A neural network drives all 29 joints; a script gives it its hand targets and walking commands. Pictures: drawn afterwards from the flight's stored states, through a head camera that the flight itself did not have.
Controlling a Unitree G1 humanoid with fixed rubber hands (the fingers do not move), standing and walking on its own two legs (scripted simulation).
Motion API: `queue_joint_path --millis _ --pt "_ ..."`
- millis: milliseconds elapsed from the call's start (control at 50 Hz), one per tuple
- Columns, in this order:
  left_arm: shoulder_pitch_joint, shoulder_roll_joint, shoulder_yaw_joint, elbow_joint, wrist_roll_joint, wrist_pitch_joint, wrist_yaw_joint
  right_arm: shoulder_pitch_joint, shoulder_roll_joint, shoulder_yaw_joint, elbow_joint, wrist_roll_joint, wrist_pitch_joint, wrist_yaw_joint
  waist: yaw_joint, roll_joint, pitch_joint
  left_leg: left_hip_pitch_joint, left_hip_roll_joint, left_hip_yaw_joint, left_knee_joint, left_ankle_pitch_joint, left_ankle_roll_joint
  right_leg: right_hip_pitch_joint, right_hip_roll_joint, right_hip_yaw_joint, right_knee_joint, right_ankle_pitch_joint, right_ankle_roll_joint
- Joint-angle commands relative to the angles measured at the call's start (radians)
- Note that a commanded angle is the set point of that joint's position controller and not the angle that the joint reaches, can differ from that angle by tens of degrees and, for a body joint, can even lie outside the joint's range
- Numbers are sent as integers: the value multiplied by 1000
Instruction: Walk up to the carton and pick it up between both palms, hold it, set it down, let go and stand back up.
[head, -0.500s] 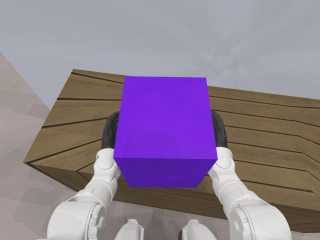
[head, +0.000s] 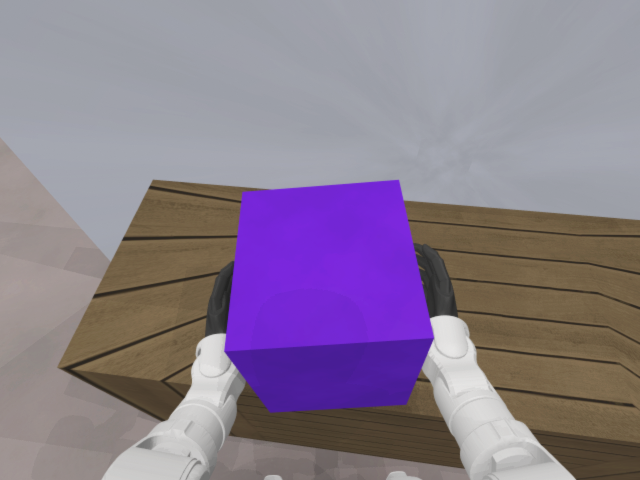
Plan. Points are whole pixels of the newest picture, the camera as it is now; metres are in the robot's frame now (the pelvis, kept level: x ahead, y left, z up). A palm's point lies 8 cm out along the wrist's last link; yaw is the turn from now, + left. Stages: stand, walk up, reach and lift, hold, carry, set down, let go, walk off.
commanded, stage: reach and lift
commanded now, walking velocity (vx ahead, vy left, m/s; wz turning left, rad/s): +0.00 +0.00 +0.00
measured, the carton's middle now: (329, 305) +0.34 -0.02 -0.02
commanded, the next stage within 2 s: none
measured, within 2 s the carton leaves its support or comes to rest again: neither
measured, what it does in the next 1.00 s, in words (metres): stands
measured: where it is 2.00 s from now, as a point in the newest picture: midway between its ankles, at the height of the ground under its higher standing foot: outside the picture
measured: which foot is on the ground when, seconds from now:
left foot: down 0.00-1.00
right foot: down 0.00-1.00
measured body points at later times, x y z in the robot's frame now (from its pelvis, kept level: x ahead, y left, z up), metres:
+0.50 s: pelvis -0.02 -0.01 +0.01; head +0.01 -0.01 +0.46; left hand +0.34 +0.11 +0.01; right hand +0.33 -0.18 +0.03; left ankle +0.00 +0.12 -0.70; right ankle +0.00 -0.14 -0.70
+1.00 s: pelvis -0.02 -0.02 +0.03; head +0.00 -0.03 +0.48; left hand +0.35 +0.12 +0.06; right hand +0.34 -0.18 +0.07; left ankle +0.00 +0.12 -0.70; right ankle +0.00 -0.14 -0.70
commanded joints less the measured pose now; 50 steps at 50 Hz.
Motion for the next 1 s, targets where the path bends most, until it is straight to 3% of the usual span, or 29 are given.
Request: queue_joint_path --millis 0,180,240,440,620,840,980 --pt "-621 -825 -422 -431 176 -53 -173 -409 926 556 -268 -86 -1 174 -29 -24 -583 370 -50 -32 -55 650 -76 315 67 36 -63 510 1" --pt "-671 -876 -519 -597 140 -1 -152 -439 922 562 -387 -60 40 163 -51 4 -630 443 -41 -47 -61 693 -97 277 78 24 -89 494 -15" --pt "-679 -873 -532 -629 137 23 -145 -446 911 561 -421 -58 65 165 -49 0 -619 443 -40 -44 -80 656 -94 277 76 24 -103 450 -18" --pt "-745 -800 -390 -513 174 91 -167 -530 907 486 -320 -86 130 180 14 -62 -475 341 -41 0 -206 349 -41 333 33 55 -170 217 -10" --pt "-870 -761 -320 -492 152 105 -168 -655 918 406 -298 -110 131 182 20 -82 -505 304 -46 36 -247 235 -20 400 14 68 -191 179 1" --pt "-824 -711 -280 -507 149 141 -192 -640 897 403 -298 -104 158 167 18 -133 -498 335 -55 45 -306 287 -11 556 12 79 -229 326 22" --pt "-792 -734 -377 -708 123 213 -174 -602 876 475 -434 -37 207 157 2 -97 -522 454 -60 24 -328 446 -37 611 34 73 -266 460 20"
